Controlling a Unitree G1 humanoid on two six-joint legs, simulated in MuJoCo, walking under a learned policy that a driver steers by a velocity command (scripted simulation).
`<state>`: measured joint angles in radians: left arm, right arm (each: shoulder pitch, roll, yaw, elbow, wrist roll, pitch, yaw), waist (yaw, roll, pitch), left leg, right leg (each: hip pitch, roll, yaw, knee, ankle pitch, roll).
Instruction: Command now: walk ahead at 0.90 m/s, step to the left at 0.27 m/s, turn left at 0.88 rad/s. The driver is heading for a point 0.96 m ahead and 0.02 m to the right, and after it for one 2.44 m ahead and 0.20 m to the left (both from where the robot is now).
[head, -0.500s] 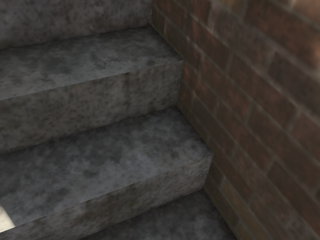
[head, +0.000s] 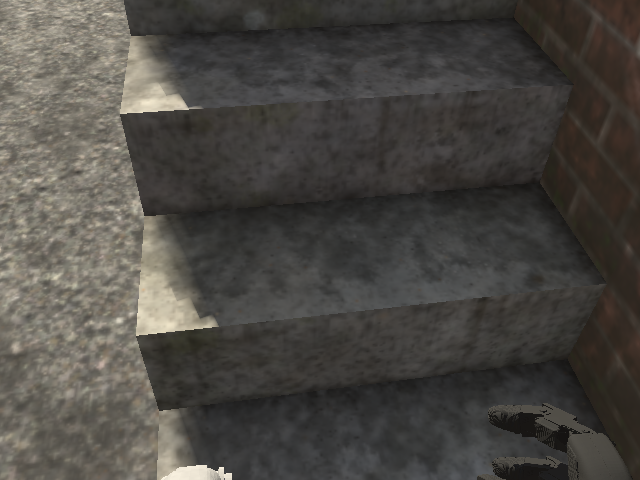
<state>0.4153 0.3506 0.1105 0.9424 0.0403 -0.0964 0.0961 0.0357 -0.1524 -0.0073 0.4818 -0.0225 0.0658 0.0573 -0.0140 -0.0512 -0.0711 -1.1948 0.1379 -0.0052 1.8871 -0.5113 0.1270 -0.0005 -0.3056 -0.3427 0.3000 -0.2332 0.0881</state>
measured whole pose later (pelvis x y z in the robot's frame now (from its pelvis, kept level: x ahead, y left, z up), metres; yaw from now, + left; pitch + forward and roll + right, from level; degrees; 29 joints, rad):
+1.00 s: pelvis +0.22 -0.10 +0.25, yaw -11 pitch +2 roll -3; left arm 0.35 0.19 0.05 0.73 0.05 0.02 0.17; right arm 0.03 -0.17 -0.01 0.54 -0.11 -0.06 0.12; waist 0.09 0.12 0.01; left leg -0.86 -0.02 -0.05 1.91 -0.25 -0.12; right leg -0.55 0.31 0.02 1.06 -0.92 -0.08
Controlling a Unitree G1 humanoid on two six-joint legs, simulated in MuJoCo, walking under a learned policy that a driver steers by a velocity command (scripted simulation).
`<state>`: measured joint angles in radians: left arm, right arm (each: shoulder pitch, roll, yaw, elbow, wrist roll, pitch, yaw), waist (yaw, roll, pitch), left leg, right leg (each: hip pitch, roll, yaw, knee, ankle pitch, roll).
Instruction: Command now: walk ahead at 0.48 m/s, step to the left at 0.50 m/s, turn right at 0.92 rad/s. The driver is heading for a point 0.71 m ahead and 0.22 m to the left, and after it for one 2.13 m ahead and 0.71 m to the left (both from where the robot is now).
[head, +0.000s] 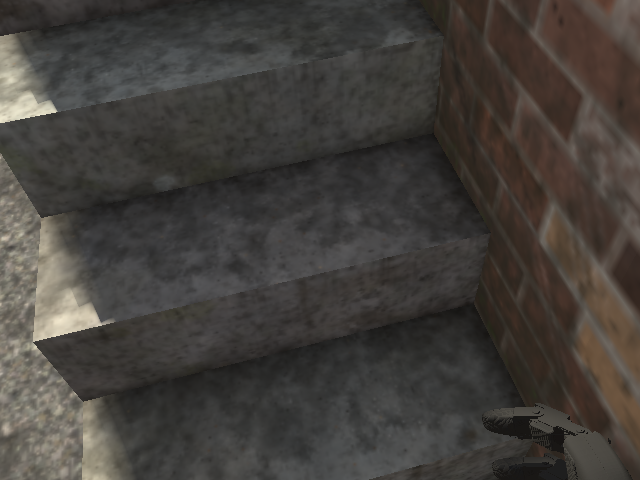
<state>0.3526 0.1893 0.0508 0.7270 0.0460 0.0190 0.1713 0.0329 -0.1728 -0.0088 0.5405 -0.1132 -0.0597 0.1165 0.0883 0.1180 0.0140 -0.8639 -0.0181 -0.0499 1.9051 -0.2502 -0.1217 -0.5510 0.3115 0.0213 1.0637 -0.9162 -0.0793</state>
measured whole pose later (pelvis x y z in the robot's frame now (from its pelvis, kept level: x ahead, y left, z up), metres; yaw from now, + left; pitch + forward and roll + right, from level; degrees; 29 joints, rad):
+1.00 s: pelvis -0.35 -0.12 -0.26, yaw +10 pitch -4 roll +0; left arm 0.00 0.17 0.02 0.63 0.03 0.06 0.12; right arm 0.54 -0.38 -0.10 0.61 0.01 0.19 0.11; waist -0.39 0.14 0.09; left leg -0.31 0.00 0.08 1.03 -0.33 0.14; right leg 0.04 -0.09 -0.41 0.27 -0.41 0.12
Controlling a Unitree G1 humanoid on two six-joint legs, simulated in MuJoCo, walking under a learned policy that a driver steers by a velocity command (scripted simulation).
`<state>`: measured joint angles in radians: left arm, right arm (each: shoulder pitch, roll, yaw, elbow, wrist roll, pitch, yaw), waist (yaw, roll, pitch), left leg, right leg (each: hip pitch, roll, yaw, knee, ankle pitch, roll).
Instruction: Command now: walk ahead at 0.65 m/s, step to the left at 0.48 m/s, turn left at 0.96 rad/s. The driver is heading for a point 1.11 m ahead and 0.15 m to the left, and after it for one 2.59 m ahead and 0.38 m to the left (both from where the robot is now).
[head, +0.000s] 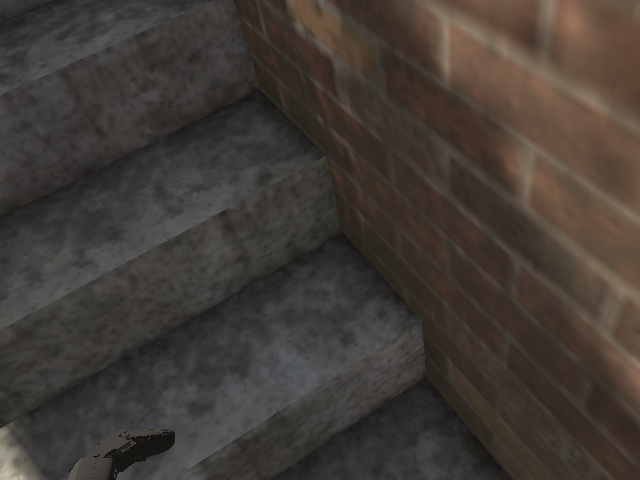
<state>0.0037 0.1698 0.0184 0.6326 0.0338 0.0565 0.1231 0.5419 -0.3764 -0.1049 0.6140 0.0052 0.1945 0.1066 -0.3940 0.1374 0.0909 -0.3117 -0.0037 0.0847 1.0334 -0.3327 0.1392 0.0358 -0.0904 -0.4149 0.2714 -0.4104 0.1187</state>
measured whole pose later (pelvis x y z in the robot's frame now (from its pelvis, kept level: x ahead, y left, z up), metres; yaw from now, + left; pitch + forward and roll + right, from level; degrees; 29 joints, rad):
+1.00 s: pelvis -0.33 +0.17 -0.28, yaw +21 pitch -3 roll +0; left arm 0.39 0.21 0.06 0.62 0.04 0.10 0.09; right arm -0.05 -0.18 0.01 0.43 -0.03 0.09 -0.01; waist 0.13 0.03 -0.01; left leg -0.62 -0.08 0.01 1.41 -0.33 -0.08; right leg -0.63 0.12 0.04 1.11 -0.43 -0.08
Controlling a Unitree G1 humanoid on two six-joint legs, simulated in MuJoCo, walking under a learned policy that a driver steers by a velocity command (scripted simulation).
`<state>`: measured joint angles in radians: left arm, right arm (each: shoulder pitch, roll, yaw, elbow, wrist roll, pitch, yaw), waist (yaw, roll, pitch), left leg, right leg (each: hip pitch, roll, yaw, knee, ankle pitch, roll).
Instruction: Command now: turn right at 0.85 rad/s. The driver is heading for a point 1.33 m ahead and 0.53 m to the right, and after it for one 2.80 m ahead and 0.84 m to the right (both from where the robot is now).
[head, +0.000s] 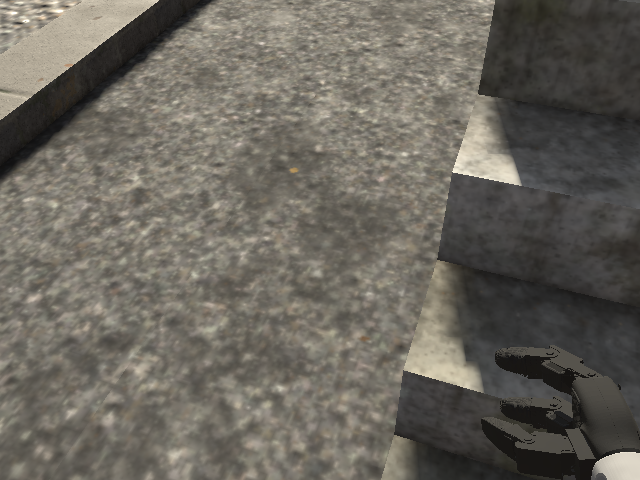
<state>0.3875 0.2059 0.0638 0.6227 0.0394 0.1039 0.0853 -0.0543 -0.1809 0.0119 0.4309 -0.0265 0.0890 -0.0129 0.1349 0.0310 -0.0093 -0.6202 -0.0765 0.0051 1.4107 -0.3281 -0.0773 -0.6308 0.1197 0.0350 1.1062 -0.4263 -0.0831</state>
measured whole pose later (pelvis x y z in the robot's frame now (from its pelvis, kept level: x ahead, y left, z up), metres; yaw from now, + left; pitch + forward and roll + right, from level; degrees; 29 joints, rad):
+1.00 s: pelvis -0.33 +0.22 -0.10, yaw -42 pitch +0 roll -2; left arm 0.24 0.30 0.07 0.72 0.04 0.08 -0.03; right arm 0.30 -0.24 -0.03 0.67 -0.03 0.00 -0.04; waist -0.02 -0.01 -0.02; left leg -0.24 0.05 0.05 0.45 -0.23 0.03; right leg -0.41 0.09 0.04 1.04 -0.42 0.03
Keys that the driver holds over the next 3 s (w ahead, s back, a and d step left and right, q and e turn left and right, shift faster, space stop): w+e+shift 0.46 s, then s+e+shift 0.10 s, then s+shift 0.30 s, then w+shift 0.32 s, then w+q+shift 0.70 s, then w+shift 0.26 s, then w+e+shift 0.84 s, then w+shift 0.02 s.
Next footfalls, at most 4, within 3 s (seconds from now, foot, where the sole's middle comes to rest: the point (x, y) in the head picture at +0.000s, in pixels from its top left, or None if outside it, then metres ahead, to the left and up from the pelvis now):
0.44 right None -0.32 0.04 -0.88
0.72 left None -0.22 0.26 -0.89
1.10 right None -0.42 0.16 -0.89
1.64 left None -0.05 0.04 -0.89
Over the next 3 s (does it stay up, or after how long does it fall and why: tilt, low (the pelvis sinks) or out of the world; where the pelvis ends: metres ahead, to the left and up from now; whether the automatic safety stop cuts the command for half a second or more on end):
stays up -0.04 0.26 -0.13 its command is cut before an obstacle after 1.8 s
